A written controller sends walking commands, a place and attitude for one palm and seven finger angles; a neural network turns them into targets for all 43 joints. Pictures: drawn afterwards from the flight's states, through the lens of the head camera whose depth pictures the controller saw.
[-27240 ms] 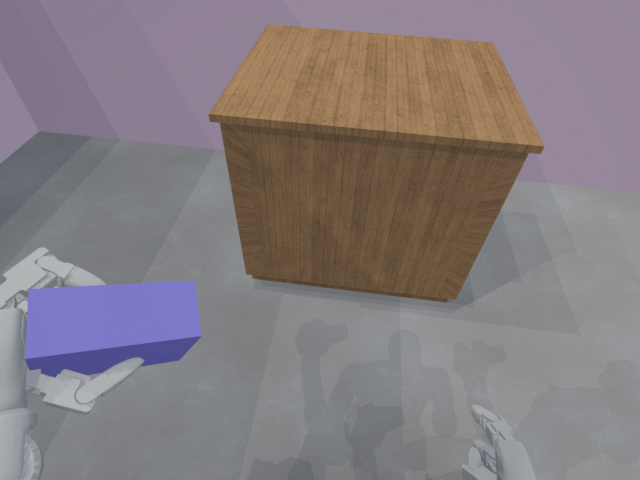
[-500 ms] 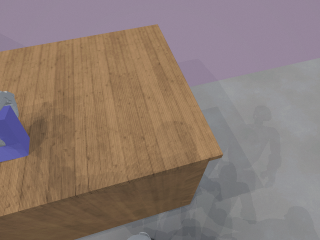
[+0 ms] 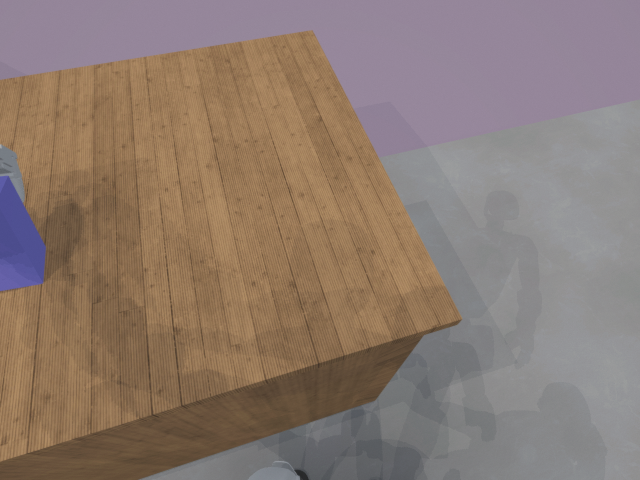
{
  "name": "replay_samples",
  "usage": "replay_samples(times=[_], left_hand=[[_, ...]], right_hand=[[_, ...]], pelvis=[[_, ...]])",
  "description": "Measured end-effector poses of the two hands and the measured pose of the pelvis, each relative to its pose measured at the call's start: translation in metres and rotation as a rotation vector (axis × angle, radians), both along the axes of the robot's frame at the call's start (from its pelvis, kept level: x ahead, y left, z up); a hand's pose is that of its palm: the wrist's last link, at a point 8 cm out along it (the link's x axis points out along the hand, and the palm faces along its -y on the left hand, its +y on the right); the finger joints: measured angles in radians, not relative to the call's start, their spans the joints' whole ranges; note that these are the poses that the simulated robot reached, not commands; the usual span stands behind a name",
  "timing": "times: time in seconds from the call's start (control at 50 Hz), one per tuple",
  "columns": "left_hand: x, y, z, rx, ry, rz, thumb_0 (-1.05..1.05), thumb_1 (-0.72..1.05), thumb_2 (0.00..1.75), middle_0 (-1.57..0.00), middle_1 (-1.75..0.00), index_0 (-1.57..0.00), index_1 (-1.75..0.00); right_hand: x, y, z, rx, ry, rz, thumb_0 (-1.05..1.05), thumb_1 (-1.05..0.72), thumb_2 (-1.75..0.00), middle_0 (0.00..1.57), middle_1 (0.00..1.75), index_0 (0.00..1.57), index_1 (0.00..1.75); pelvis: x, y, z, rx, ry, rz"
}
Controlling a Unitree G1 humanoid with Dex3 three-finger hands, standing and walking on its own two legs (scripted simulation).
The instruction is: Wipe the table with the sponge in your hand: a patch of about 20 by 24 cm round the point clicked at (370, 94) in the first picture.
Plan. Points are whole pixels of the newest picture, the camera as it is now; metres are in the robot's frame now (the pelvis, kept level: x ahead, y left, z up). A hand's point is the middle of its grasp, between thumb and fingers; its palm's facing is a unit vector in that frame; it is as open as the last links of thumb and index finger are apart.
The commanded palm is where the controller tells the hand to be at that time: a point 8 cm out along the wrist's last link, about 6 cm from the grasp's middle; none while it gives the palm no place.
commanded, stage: wipe forward along the first lane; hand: left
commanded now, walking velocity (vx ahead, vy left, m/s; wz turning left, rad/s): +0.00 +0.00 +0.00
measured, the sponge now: out of the picture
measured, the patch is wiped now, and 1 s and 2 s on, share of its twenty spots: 0.10 0.30 0.35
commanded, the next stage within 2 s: slide across to the middle lane in 0.02 s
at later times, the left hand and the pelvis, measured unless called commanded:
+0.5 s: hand out of the picture +0.40 +0.41 +0.11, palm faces -0.15 +0.03 -0.99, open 9.9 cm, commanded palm +0.41 +0.37 +0.15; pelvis +0.02 +0.01 +0.01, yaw +1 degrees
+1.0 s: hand (43, 177) +0.43 +0.37 +0.10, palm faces -0.16 +0.03 -0.99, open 9.9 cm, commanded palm +0.42 +0.34 +0.14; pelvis +0.03 +0.00 +0.01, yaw +1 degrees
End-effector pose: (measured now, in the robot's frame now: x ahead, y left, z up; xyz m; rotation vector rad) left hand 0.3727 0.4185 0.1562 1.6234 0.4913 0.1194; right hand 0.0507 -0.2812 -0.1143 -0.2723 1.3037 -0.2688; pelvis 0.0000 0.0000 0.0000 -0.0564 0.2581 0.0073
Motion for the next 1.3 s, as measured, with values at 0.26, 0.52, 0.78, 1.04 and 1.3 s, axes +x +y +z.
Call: replay_samples(times=[0.26,0.52,0.78,1.04,1.3], left_hand=[[0.015,0.0,-0.002,0.021,0.006,-0.024,0.01,-0.56,1.1,-0.82,-1.3,-0.82,-1.3],[0.019,-0.023,0.005,-0.009,-0.088,-0.041,0.01,-0.53,1.1,-0.77,-1.36,-0.77,-1.36],[0.038,-0.048,0.005,-0.019,-0.079,-0.068,0.0,-0.52,1.1,-0.75,-1.38,-0.75,-1.38],[0.042,-0.059,0.002,-0.015,-0.086,-0.041,0.0,-0.52,1.1,-0.75,-1.38,-0.75,-1.38],[0.024,-0.068,0.002,-0.037,-0.147,-0.04,0.0,-0.49,1.1,-0.71,-1.42,-0.72,-1.41]], right_hand=[[0.012,0.003,0.001,0.004,0.04,-0.018,0.0,-0.9,-0.89,0.2,0.3,0.2,0.3],[0.053,0.016,0.005,0.042,-0.032,0.028,0.0,-0.9,-0.89,0.2,0.3,0.2,0.3],[0.079,0.025,0.009,0.063,-0.092,0.054,0.0,-0.9,-0.89,0.2,0.3,0.2,0.3],[0.075,0.017,0.006,0.065,-0.061,0.037,0.0,-0.9,-0.89,0.2,0.3,0.2,0.3],[0.085,0.008,0.011,0.081,-0.114,0.03,0.0,-0.9,-0.89,0.2,0.3,0.2,0.3]], pelvis=[[0.016,0.005,0.003,-0.003,0.009,-0.004],[0.024,0.007,0.01,0.008,-0.046,0.018],[0.03,0.007,0.013,0.016,-0.058,0.014],[0.036,0.002,0.014,0.022,-0.061,0.012],[0.038,-0.002,0.015,0.024,-0.084,-0.005]])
